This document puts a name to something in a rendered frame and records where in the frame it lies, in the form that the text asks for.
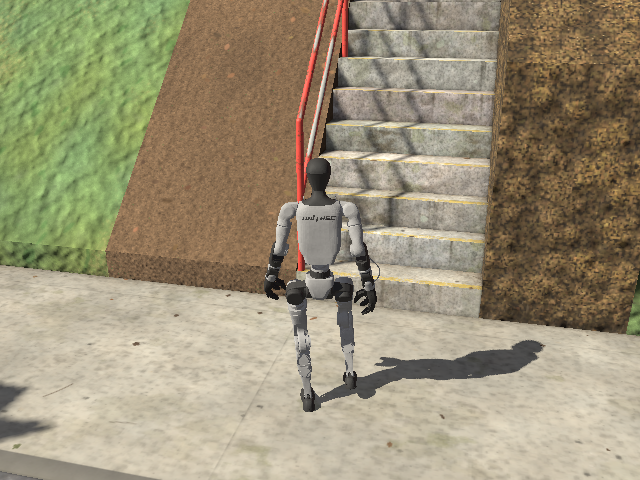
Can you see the stairs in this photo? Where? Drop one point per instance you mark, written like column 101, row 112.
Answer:
column 409, row 144

